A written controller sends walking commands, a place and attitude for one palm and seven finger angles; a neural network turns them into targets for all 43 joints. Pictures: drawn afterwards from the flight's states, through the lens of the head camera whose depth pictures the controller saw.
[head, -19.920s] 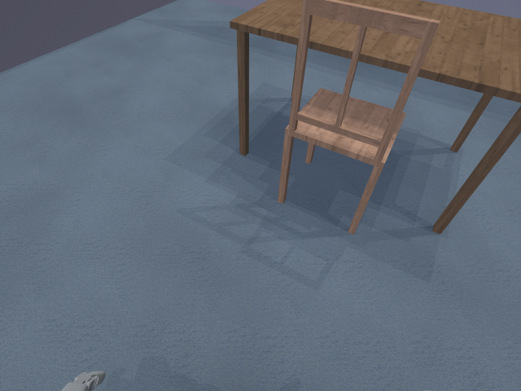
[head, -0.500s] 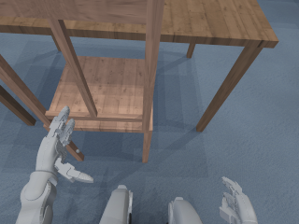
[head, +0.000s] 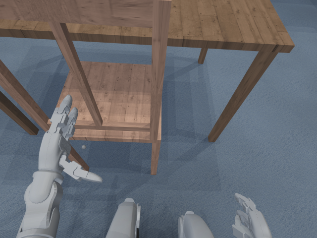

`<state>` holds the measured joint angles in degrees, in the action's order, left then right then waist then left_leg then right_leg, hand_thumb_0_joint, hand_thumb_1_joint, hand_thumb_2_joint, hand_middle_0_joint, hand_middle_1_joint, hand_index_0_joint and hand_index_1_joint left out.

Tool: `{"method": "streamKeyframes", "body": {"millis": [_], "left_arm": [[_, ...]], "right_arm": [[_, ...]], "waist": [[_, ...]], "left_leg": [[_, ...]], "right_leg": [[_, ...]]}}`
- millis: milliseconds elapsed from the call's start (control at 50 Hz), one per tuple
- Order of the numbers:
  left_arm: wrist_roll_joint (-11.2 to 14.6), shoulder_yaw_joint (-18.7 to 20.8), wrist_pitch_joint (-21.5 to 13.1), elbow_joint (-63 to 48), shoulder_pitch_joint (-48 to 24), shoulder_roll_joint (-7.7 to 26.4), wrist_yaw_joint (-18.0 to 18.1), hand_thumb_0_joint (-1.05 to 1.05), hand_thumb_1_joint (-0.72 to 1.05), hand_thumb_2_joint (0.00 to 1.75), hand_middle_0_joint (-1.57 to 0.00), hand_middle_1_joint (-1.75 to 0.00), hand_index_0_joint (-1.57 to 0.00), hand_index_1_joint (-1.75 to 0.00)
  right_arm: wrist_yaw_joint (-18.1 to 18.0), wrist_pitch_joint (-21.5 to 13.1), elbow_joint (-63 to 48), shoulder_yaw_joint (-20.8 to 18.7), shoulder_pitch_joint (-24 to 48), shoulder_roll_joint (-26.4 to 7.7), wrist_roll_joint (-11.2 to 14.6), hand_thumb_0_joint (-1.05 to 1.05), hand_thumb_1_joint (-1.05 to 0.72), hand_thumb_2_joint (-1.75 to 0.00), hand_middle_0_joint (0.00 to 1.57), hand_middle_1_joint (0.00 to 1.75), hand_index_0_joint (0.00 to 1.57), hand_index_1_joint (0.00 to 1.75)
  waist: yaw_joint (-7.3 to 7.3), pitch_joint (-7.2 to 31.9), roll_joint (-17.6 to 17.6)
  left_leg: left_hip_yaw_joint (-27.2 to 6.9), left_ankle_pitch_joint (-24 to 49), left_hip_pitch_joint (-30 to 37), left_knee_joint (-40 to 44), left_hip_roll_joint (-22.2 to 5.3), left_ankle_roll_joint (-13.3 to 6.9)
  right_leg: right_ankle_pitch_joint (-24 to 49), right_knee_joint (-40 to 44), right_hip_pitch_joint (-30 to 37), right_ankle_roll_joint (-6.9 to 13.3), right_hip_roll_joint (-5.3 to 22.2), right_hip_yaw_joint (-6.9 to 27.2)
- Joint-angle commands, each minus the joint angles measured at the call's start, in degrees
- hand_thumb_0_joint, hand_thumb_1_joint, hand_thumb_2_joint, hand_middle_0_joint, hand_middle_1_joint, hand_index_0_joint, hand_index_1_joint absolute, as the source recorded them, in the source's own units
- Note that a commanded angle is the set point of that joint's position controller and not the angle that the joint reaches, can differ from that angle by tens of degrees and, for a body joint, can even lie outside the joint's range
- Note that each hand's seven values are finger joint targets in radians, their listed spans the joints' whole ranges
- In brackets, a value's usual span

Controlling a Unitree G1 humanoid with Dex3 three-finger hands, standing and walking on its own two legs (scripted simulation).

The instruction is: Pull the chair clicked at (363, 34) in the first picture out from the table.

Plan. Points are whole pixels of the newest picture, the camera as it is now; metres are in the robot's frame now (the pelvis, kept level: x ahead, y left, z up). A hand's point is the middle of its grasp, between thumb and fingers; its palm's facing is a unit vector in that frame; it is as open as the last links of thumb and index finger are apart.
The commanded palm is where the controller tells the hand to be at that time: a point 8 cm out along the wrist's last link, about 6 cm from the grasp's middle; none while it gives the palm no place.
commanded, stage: push the fingers through the gap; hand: left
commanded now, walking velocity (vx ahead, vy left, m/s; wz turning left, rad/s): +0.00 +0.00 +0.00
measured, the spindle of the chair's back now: (84, 87) +0.45 +0.22 +0.08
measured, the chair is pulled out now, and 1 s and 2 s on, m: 0.00 0.00 0.00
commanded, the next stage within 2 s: hook a spindle and tug to test in 1.38 s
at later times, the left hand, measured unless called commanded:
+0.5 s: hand (92, 134) +0.35 +0.19 +0.03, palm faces +0.00 -1.00 -0.04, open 17.0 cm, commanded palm +0.35 +0.24 +0.03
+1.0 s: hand (93, 111) +0.41 +0.20 +0.04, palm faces +0.05 -1.00 -0.04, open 16.9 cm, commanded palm +0.39 +0.24 +0.03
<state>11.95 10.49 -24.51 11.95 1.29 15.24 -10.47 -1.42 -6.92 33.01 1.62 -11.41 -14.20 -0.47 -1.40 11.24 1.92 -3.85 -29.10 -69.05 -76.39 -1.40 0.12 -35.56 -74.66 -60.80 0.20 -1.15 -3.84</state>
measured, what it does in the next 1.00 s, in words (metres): stands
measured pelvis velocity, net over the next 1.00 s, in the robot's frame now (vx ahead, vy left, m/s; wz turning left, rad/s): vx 0.00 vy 0.00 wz -0.02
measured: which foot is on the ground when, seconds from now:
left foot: down 0.00-1.00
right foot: down 0.00-1.00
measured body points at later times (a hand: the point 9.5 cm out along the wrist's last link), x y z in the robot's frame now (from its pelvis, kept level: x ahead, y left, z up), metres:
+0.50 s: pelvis +0.00 +0.00 +0.00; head +0.11 +0.01 +0.44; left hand +0.35 +0.24 +0.03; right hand +0.14 -0.26 -0.10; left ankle +0.06 +0.12 -0.61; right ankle +0.00 -0.12 -0.61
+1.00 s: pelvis +0.00 +0.00 +0.00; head +0.12 +0.02 +0.43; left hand +0.41 +0.25 +0.04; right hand +0.11 -0.26 -0.11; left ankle +0.06 +0.12 -0.61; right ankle +0.00 -0.12 -0.61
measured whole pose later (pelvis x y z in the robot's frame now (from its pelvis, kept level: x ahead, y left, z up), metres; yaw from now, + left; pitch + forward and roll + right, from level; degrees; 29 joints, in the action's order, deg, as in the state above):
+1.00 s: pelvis +0.00 +0.00 +0.00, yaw -1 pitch +24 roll -4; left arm 9.5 17.9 -23.1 37.8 -24.5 18.9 -10.7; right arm -0.8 -4.2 35.6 1.4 -14.0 -14.6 -1.0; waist -4.5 10.2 2.0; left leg -2.8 -28.4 -71.8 -76.1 -2.1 0.0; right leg -34.5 -74.8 -64.3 0.1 -1.8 -2.7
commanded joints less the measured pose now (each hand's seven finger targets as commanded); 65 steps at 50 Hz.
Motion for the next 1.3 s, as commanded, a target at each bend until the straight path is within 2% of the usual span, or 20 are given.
{"method": "streamKeyframes", "body": {"millis": [0, 100, 160, 200, 260, 320, 380, 420, 440, 520, 620, 640, 760, 840, 900, 1020, 1060, 1120, 1160, 1280], "left_arm": [[0.82, 3.7, 2.2, -1.32, -11.4, 7.09, -2.2, 0.0, -0.5, 0.3, -0.06, -0.08, -0.06, -0.08], [2.0, 6.78, 0.9, -15.53, -14.96, 12.52, -2.56, 0.0, -0.5, 0.3, -0.06, -0.08, -0.06, -0.08], [1.84, 8.81, -1.12, -12.38, -15.44, 13.03, -0.13, 0.0, -0.5, 0.3, -0.06, -0.08, -0.06, -0.08], [1.38, 6.87, -1.12, -5.94, -17.27, 9.88, 0.55, 0.0, -0.5, 0.3, -0.06, -0.08, -0.06, -0.08], [0.55, 5.87, 0.54, 4.16, -16.39, 8.27, -0.68, 0.0, -0.5, 0.3, -0.06, -0.08, -0.06, -0.08], [0.51, 4.87, 1.9, 4.13, -20.31, 8.81, -3.02, 0.0, -0.5, 0.3, -0.06, -0.08, -0.06, -0.08], [0.96, 5.31, 0.81, -3.78, -23.45, 10.87, -3.59, 0.0, -0.5, 0.3, -0.06, -0.08, -0.06, -0.08], [1.13, 8.59, -0.89, -7.12, -25.09, 14.18, -2.15, 0.0, -0.5, 0.3, -0.06, -0.08, -0.06, -0.08], [1.04, 7.44, -1.68, -7.79, -25.99, 12.94, -1.4, 0.0, -0.5, 0.3, -0.06, -0.08, -0.06, -0.08], [-0.05, 7.91, -2.94, -0.21, -30.1, 12.15, 0.82, 0.0, -0.5, 0.3, -0.06, -0.08, -0.06, -0.08], [-0.61, 7.09, -0.66, 9.28, -29.21, 11.5, -1.94, 0.0, -0.5, 0.3, -0.06, -0.08, -0.06, -0.08], [-0.44, 5.76, 0.06, 9.93, -29.87, 10.2, -2.72, 0.0, -0.5, 0.3, -0.06, -0.08, -0.06, -0.08], [0.16, 9.23, -0.73, 5.35, -35.19, 14.25, -2.04, 0.0, -0.5, 0.3, -0.06, -0.08, -0.06, -0.08], [-1.18, 10.48, -2.58, 8.98, -40.16, 15.2, 0.66, 0.0, -0.5, 0.3, -0.06, -0.08, -0.06, -0.08], [-2.31, 10.05, -2.86, 13.46, -42.79, 15.31, 0.7, 0.0, -0.5, 0.3, -0.06, -0.08, -0.06, -0.08], [-1.37, 8.56, -1.01, 14.33, -39.48, 13.69, -2.79, 0.0, -0.5, 0.3, -0.06, -0.08, -0.06, -0.08], [-0.89, 10.14, -0.49, 14.5, -36.27, 15.03, -3.02, 0.0, -0.5, 0.3, -0.06, -0.08, -0.06, -0.08], [-0.36, 10.39, -0.78, 12.52, -39.18, 15.16, -2.25, 0.0, -0.5, 0.3, -0.06, -0.08, -0.06, -0.08], [-0.65, 13.13, -1.87, 12.23, -38.98, 18.18, -1.23, 0.0, -0.5, 0.3, -0.06, -0.08, -0.06, -0.08], [-1.73, 7.9, -4.13, 10.82, -40.6, 13.02, -0.76, 0.0, -0.5, 0.3, -0.06, -0.08, -0.06, -0.08]], "right_arm": [[-0.6, -1.33, -7.7, -4.02, 0.34, -9.4, 1.21, 0.0, -0.9, -0.9, 0.2, 0.3, 0.2, 0.3], [-0.93, -2.11, -8.79, -4.25, -1.03, -8.69, 0.86, 0.0, -0.9, -0.9, 0.2, 0.3, 0.2, 0.3], [-0.89, -2.28, -6.94, -4.03, -1.58, -8.23, 0.35, 0.0, -0.9, -0.9, 0.2, 0.3, 0.2, 0.3], [-0.51, -1.97, -5.63, -3.76, -1.36, -8.05, 0.23, 0.0, -0.9, -0.9, 0.2, 0.3, 0.2, 0.3], [-0.31, -1.27, -5.24, -3.87, -1.76, -8.88, 0.61, 0.0, -0.9, -0.9, 0.2, 0.3, 0.2, 0.3], [-0.3, -0.85, -6.07, -4.16, -2.04, -9.57, 1.02, 0.0, -0.9, -0.9, 0.2, 0.3, 0.2, 0.3], [-0.47, -1.14, -7.0, -4.47, -2.66, -9.42, 1.02, 0.0, -0.9, -0.9, 0.2, 0.3, 0.2, 0.3], [-0.6, -1.36, -6.28, -4.55, -3.31, -9.27, 0.6, 0.0, -0.9, -0.9, 0.2, 0.3, 0.2, 0.3], [-0.51, -1.44, -6.0, -4.34, -3.14, -8.94, 0.39, 0.0, -0.9, -0.9, 0.2, 0.3, 0.2, 0.3], [-0.5, -1.29, -3.87, -3.97, -3.18, -8.65, -0.02, 0.0, -0.9, -0.9, 0.2, 0.3, 0.2, 0.3], [-0.24, -0.42, -3.75, -4.13, -4.02, -9.57, 0.42, 0.0, -0.9, -0.9, 0.2, 0.3, 0.2, 0.3], [-0.17, -0.2, -3.97, -4.12, -4.07, -9.54, 0.49, 0.0, -0.9, -0.9, 0.2, 0.3, 0.2, 0.3], [-0.15, 0.13, -4.5, -4.32, -4.94, -9.68, 0.41, 0.0, -0.9, -0.9, 0.2, 0.3, 0.2, 0.3], [-0.04, 0.47, -3.03, -4.0, -5.47, -9.21, -0.17, 0.0, -0.9, -0.9, 0.2, 0.3, 0.2, 0.3], [0.04, 0.83, -2.42, -3.87, -5.81, -9.52, -0.34, 0.0, -0.9, -0.9, 0.2, 0.3, 0.2, 0.3], [0.68, 1.87, -3.7, -4.3, -6.79, -9.86, 0.06, 0.0, -0.9, -0.9, 0.2, 0.3, 0.2, 0.3], [0.77, 2.22, -3.99, -4.42, -7.04, -10.15, 0.27, 0.0, -0.9, -0.9, 0.2, 0.3, 0.2, 0.3], [0.79, 2.58, -3.49, -4.39, -7.07, -9.8, 0.31, 0.0, -0.9, -0.9, 0.2, 0.3, 0.2, 0.3], [0.63, 2.69, -3.33, -4.28, -7.06, -9.93, 0.19, 0.0, -0.9, -0.9, 0.2, 0.3, 0.2, 0.3], [0.91, 2.27, -2.81, -4.37, -7.1, -9.55, -0.18, 0.0, -0.9, -0.9, 0.2, 0.3, 0.2, 0.3]], "waist": [[-1.27, 14.44, 1.46], [0.47, 27.2, 6.29], [-0.73, 22.9, 3.24], [-2.15, 17.5, 2.01], [-2.54, 12.99, -0.25], [-2.08, 15.89, 1.27], [-1.29, 23.2, 5.15], [-0.67, 25.83, 5.9], [-1.22, 25.5, 6.86], [-2.93, 19.98, 2.93], [-2.79, 18.42, 1.97], [-3.05, 18.77, 2.19], [-1.96, 23.94, 4.78], [-3.28, 21.5, 2.49], [-3.93, 20.87, 3.63], [-2.95, 25.63, 4.35], [-2.39, 25.75, 3.86], [-3.25, 23.63, 2.9], [-2.88, 23.01, 2.21], [-4.02, 23.15, 6.43]], "left_leg": [[0.81, 5.33, 17.62, 9.87, 0.9, -1.51], [0.54, 18.63, 28.37, 9.83, 0.63, -1.46], [0.23, 19.17, 25.56, 8.74, 0.31, -1.48], [0.4, 14.34, 21.56, 8.56, 0.32, -1.36], [0.99, 8.92, 16.7, 8.68, 0.6, -1.59], [1.26, 8.12, 18.13, 9.44, 0.64, -1.59], [0.72, 13.88, 25.38, 10.0, 0.51, -1.46], [0.14, 17.81, 28.26, 9.83, 0.34, -1.16], [0.02, 18.88, 28.86, 9.67, 0.39, -1.12], [0.3, 13.49, 22.65, 8.68, 0.34, -1.34], [0.74, 10.98, 21.0, 9.45, 0.37, -1.3], [1.06, 10.92, 20.88, 9.43, 0.53, -1.42], [0.06, 15.74, 26.12, 9.7, 0.16, -1.04], [0.17, 13.98, 23.09, 8.86, 0.14, -1.17], [0.49, 11.95, 21.59, 8.46, 0.21, -1.2], [0.99, 16.04, 24.46, 9.12, 0.27, -1.19], [0.76, 17.71, 25.15, 9.49, 0.11, -1.09], [0.9, 16.35, 23.69, 9.44, 0.16, -1.33], [1.05, 15.85, 22.37, 9.29, 0.14, -1.39], [0.08, 16.61, 27.5, 9.95, -0.12, -0.85]], "right_leg": [[8.62, 12.57, 2.17, 2.02, -0.56, 1.44], [19.71, 11.85, 8.27, 2.13, -0.55, 2.15], [20.01, 10.97, 6.08, 1.86, -0.99, 1.59], [16.16, 11.29, 3.32, 1.61, -0.93, 1.19], [12.0, 12.14, 1.78, 1.72, -1.0, 1.46], [11.44, 12.85, 2.99, 1.86, -0.64, 2.09], [15.76, 12.47, 4.82, 2.05, -0.62, 2.16], [18.34, 11.84, 5.69, 2.16, -0.8, 1.97], [19.01, 11.58, 4.96, 2.08, -0.82, 1.79], [15.14, 11.36, 2.36, 1.64, -1.07, 1.8], [13.44, 12.26, 2.01, 1.93, -1.0, 1.89], [13.76, 12.64, 2.42, 1.79, -0.87, 2.12], [16.19, 11.65, 2.42, 1.99, -1.0, 1.76], [15.23, 11.32, 1.67, 1.65, -1.19, 1.85], [13.41, 11.12, -0.03, 1.67, -1.1, 2.04], [17.95, 11.64, 3.53, 1.81, -1.06, 2.21], [19.07, 11.61, 4.13, 1.92, -1.29, 1.94], [18.65, 12.29, 4.24, 1.54, -1.29, 2.14], [18.33, 12.04, 4.73, 1.55, -1.46, 2.32], [16.62, 11.99, 1.09, 1.89, -1.44, 1.41]]}}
